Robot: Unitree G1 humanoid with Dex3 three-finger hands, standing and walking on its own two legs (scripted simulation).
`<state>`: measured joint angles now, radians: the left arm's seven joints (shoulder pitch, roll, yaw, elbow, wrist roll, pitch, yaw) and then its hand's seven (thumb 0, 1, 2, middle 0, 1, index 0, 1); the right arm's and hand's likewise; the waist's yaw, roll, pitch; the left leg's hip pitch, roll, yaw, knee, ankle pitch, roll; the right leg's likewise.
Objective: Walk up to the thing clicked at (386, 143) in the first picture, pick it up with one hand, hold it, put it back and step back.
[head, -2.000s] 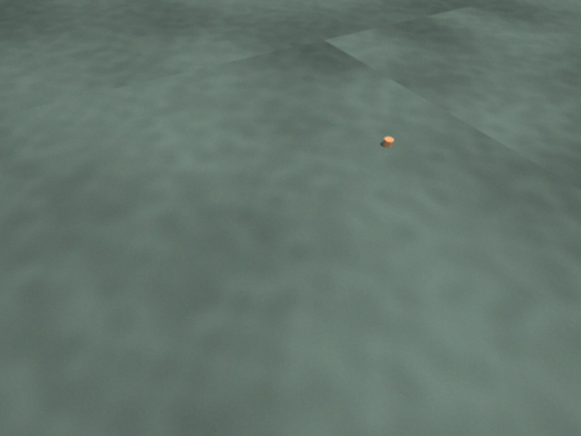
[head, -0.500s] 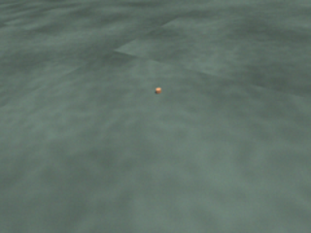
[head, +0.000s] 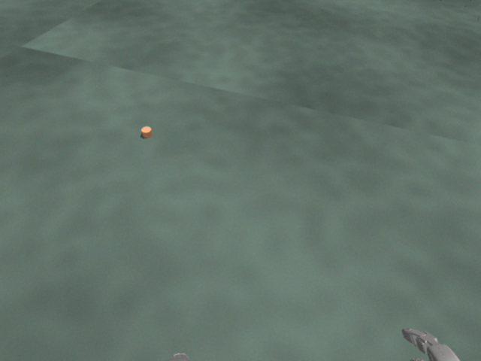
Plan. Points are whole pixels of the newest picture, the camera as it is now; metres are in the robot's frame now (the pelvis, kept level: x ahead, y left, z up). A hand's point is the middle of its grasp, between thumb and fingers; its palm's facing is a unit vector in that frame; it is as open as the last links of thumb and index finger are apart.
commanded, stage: walk up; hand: left
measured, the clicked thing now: (146, 132) +1.48 +0.46 -0.72
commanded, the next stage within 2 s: none
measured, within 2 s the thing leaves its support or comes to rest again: neither
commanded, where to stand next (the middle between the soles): +1.09 +0.69 m, yaw -64 degrees
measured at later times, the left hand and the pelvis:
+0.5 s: hand (75, 212) +0.48 +0.35 -0.11, palm faces -0.22 -0.84 -0.49, open 7.4 cm; pelvis +0.27 +0.12 +0.00, yaw -14 degrees
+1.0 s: hand (47, 134) +0.75 +0.51 -0.11, palm faces -0.49 -0.68 -0.55, open 7.4 cm; pelvis +0.52 +0.28 +0.01, yaw -30 degrees
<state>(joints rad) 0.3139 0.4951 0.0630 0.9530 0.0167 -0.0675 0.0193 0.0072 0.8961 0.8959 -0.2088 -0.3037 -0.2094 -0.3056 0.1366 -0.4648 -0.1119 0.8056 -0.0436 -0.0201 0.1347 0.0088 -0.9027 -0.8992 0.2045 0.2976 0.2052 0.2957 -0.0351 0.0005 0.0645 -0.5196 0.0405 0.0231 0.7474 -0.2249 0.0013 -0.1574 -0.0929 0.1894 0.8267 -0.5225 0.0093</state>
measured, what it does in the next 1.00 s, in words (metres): walks ahead, turning right: right foot, then left foot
